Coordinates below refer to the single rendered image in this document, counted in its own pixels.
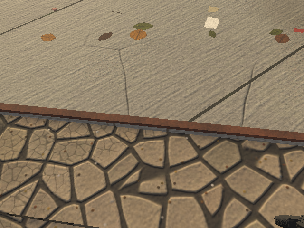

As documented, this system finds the robot right hand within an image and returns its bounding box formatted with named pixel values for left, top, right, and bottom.
left=274, top=215, right=304, bottom=228

